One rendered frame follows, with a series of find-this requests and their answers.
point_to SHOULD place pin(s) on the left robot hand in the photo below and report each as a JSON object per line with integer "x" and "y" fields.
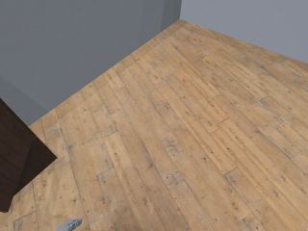
{"x": 70, "y": 224}

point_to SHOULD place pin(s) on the cupboard door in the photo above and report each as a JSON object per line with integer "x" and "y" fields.
{"x": 15, "y": 144}

